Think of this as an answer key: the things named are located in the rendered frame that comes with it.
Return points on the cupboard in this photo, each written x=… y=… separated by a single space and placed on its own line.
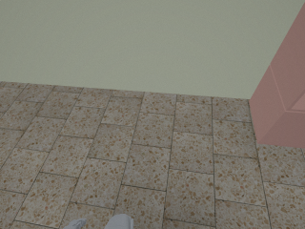
x=278 y=102

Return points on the robot left thigh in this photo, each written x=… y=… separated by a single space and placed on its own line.
x=120 y=221

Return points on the left robot hand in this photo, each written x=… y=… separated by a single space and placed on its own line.
x=76 y=224

